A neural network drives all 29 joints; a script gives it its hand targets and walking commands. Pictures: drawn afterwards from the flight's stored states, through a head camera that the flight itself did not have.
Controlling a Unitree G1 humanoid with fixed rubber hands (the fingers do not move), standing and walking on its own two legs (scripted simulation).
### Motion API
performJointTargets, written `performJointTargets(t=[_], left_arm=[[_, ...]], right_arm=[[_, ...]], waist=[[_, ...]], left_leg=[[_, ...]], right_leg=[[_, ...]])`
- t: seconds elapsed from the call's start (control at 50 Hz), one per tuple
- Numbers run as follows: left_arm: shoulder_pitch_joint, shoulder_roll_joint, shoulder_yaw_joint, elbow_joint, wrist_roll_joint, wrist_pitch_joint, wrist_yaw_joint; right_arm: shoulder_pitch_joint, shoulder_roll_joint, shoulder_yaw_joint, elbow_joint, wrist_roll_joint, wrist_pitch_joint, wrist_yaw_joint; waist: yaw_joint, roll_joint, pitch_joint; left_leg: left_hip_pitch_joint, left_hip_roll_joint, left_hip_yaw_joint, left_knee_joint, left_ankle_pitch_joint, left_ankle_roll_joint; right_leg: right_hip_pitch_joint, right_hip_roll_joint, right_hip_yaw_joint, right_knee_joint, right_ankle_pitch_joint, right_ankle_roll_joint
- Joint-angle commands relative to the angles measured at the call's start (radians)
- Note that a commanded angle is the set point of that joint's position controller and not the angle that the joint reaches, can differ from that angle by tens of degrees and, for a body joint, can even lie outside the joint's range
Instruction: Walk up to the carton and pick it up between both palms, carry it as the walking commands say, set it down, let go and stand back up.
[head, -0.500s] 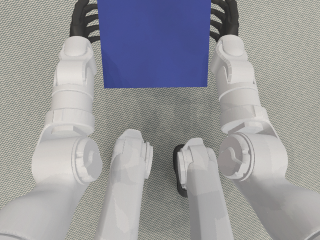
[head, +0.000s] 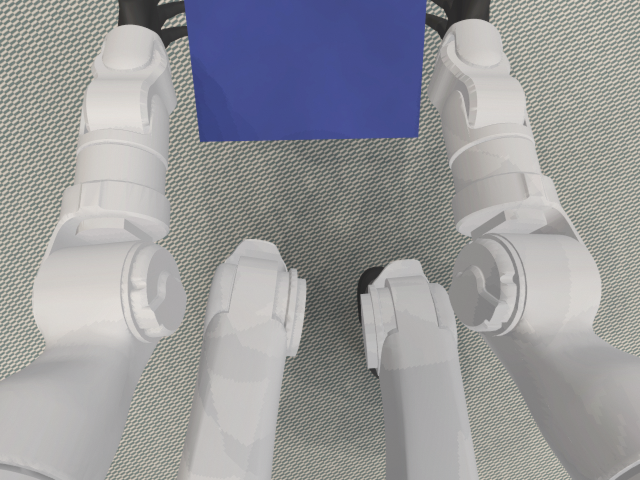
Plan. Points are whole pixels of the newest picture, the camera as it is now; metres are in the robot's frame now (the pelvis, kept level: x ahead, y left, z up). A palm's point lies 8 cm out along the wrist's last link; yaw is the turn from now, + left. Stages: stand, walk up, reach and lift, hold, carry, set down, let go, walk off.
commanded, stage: set down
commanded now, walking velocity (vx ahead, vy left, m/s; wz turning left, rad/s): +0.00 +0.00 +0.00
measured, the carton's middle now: (306, 18) +0.56 +0.09 -0.24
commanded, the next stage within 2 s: none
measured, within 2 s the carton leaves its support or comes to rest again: rests again in 1.46 s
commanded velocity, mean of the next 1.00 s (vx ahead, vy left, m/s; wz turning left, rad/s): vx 0.00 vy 0.00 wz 0.00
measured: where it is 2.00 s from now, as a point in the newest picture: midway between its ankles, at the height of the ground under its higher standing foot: (316, 331)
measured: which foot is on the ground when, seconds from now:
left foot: down 0.00-1.00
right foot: down 0.00-1.00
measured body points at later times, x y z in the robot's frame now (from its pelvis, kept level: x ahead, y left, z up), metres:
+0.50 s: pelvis +0.00 +0.00 -0.02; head +0.35 +0.05 +0.26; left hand +0.51 +0.24 -0.18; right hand +0.56 -0.06 -0.17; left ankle +0.12 +0.12 -0.37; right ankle +0.10 -0.11 -0.37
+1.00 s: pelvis +0.00 +0.00 -0.03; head +0.36 +0.05 +0.24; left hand +0.51 +0.24 -0.21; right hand +0.56 -0.07 -0.19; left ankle +0.12 +0.12 -0.37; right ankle +0.10 -0.11 -0.37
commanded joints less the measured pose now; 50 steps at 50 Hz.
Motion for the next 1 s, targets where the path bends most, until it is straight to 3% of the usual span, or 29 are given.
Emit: performJointTargets(t=[0.0,0.02,0.06,0.1,0.16,0.3,0.32,0.36,0.5,0.56,0.6,0.68,0.74,0.76,0.84,0.86,0.92,0.98], left_arm=[[-0.614,-0.778,-0.332,-0.112,-0.13,-0.076,-0.273],[-0.603,-0.78,-0.329,-0.11,-0.133,-0.079,-0.275],[-0.614,-0.778,-0.348,-0.121,-0.148,-0.083,-0.281],[-0.611,-0.768,-0.342,-0.127,-0.15,-0.084,-0.286],[-0.618,-0.762,-0.358,-0.141,-0.16,-0.089,-0.285],[-0.628,-0.755,-0.364,-0.13,-0.164,-0.084,-0.302],[-0.638,-0.738,-0.353,-0.131,-0.159,-0.085,-0.3],[-0.644,-0.745,-0.357,-0.127,-0.159,-0.085,-0.297],[-0.659,-0.735,-0.32,-0.069,-0.15,-0.086,-0.294],[-0.662,-0.724,-0.308,-0.056,-0.137,-0.089,-0.287],[-0.663,-0.712,-0.301,-0.059,-0.138,-0.094,-0.287],[-0.659,-0.706,-0.303,-0.057,-0.141,-0.102,-0.287],[-0.661,-0.701,-0.321,-0.059,-0.163,-0.107,-0.288],[-0.663,-0.708,-0.329,-0.063,-0.163,-0.109,-0.29],[-0.674,-0.701,-0.345,-0.07,-0.18,-0.117,-0.286],[-0.658,-0.69,-0.339,-0.066,-0.175,-0.118,-0.284],[-0.642,-0.695,-0.339,-0.044,-0.182,-0.12,-0.285],[-0.619,-0.69,-0.312,-0.026,-0.158,-0.12,-0.284]], right_arm=[[-0.538,0.92,0.386,0.014,0.096,-0.01,0.267],[-0.545,0.933,0.396,0.003,0.1,-0.013,0.264],[-0.539,0.947,0.405,-0.004,0.109,-0.014,0.261],[-0.555,0.958,0.419,-0.011,0.119,-0.013,0.258],[-0.564,0.965,0.442,-0.032,0.146,-0.02,0.253],[-0.514,0.934,0.382,0.034,0.115,-0.016,0.251],[-0.514,0.936,0.382,0.047,0.115,-0.013,0.254],[-0.538,0.926,0.38,0.03,0.121,-0.019,0.257],[-0.573,0.879,0.347,0.055,0.099,-0.02,0.272],[-0.575,0.872,0.334,0.064,0.102,-0.023,0.282],[-0.582,0.878,0.346,0.069,0.11,-0.022,0.288],[-0.574,0.877,0.35,0.074,0.117,-0.029,0.29],[-0.569,0.848,0.347,0.061,0.113,-0.036,0.283],[-0.564,0.854,0.345,0.062,0.118,-0.038,0.285],[-0.563,0.848,0.357,0.057,0.122,-0.043,0.284],[-0.559,0.856,0.364,0.064,0.129,-0.044,0.286],[-0.558,0.831,0.357,0.054,0.122,-0.048,0.287],[-0.568,0.836,0.359,0.059,0.13,-0.051,0.292]], waist=[[0.095,-0.042,-1.079],[0.099,-0.069,-1.083],[0.099,-0.056,-1.097],[0.107,-0.08,-1.082],[0.125,-0.064,-1.116],[0.081,-0.021,-1.032],[0.09,-0.037,-1.024],[0.093,-0.011,-0.996],[0.076,-0.036,-0.919],[0.088,-0.012,-0.899],[0.1,-0.041,-0.904],[0.108,-0.043,-0.892],[0.079,-0.042,-0.894],[0.083,-0.018,-0.891],[0.073,-0.021,-0.907],[0.094,-0.018,-0.903],[0.069,-0.039,-0.873],[0.097,-0.045,-0.845]], left_leg=[[0.655,-0.02,0.126,-0.104,0.339,0.029],[0.643,-0.02,0.125,-0.1,0.348,0.033],[0.653,-0.018,0.126,-0.088,0.371,0.031],[0.627,-0.016,0.129,-0.077,0.366,0.037],[0.631,-0.015,0.135,-0.059,0.401,0.036],[0.582,-0.009,0.131,-0.058,0.35,0.031],[0.582,-0.007,0.128,-0.055,0.347,0.034],[0.581,-0.009,0.128,-0.062,0.342,0.033],[0.573,-0.008,0.111,-0.068,0.275,0.039],[0.587,-0.005,0.111,-0.069,0.271,0.041],[0.584,-0.003,0.113,-0.058,0.289,0.043],[0.573,-0.005,0.111,-0.051,0.305,0.046],[0.579,-0.001,0.104,-0.037,0.322,0.045],[0.581,-0.002,0.105,-0.036,0.33,0.042],[0.603,-0.005,0.093,-0.028,0.354,0.043],[0.591,-0.003,0.1,-0.024,0.353,0.042],[0.588,-0.005,0.088,-0.024,0.346,0.046],[0.547,-0.002,0.097,-0.018,0.331,0.051]], right_leg=[[0.446,-0.001,-0.12,-0.123,0.251,-0.035],[0.465,0.0,-0.125,-0.115,0.268,-0.031],[0.47,0.001,-0.12,-0.104,0.294,-0.032],[0.49,0.0,-0.111,-0.104,0.305,-0.031],[0.513,0.002,-0.101,-0.086,0.346,-0.03],[0.474,0.0,-0.093,-0.089,0.3,-0.041],[0.476,-0.002,-0.091,-0.089,0.297,-0.04],[0.444,-0.002,-0.094,-0.086,0.283,-0.043],[0.388,-0.005,-0.11,-0.081,0.199,-0.048],[0.359,-0.004,-0.105,-0.077,0.188,-0.051],[0.377,-0.007,-0.101,-0.074,0.201,-0.048],[0.378,-0.005,-0.096,-0.066,0.224,-0.048],[0.369,-0.009,-0.099,-0.055,0.234,-0.05],[0.372,-0.007,-0.094,-0.052,0.247,-0.054],[0.377,-0.01,-0.097,-0.034,0.266,-0.052],[0.386,-0.01,-0.089,-0.036,0.27,-0.052],[0.357,-0.01,-0.098,-0.031,0.253,-0.051],[0.366,-0.015,-0.084,-0.039,0.254,-0.048]])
